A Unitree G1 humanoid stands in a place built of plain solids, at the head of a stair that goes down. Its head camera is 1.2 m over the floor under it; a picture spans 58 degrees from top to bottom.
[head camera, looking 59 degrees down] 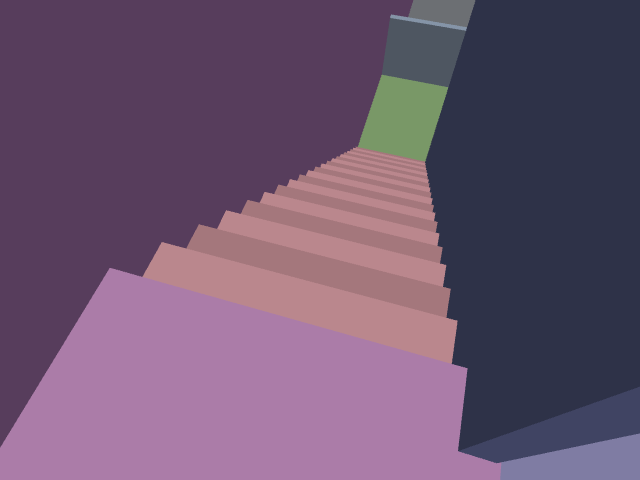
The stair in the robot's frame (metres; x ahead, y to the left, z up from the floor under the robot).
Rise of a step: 0.19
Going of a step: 0.22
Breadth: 1.10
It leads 16 degrees to the right of straight ahead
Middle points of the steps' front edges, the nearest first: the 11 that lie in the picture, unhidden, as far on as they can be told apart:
0.47 0.12 0.00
0.68 0.06 -0.19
0.88 0.00 -0.39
1.09 -0.06 -0.58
1.30 -0.12 -0.78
1.51 -0.18 -0.97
1.72 -0.24 -1.17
1.92 -0.30 -1.36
2.13 -0.36 -1.56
2.34 -0.42 -1.75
2.55 -0.49 -1.95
